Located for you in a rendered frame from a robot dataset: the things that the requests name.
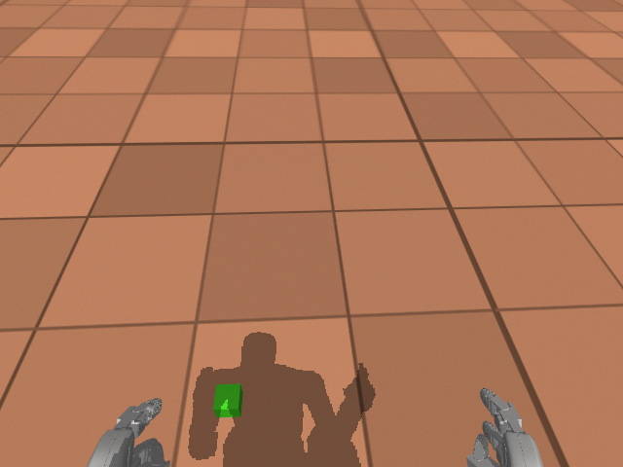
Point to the cube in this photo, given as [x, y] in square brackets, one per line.
[228, 400]

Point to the right robot hand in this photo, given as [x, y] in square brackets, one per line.
[513, 446]

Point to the left robot hand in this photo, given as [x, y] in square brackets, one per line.
[116, 446]

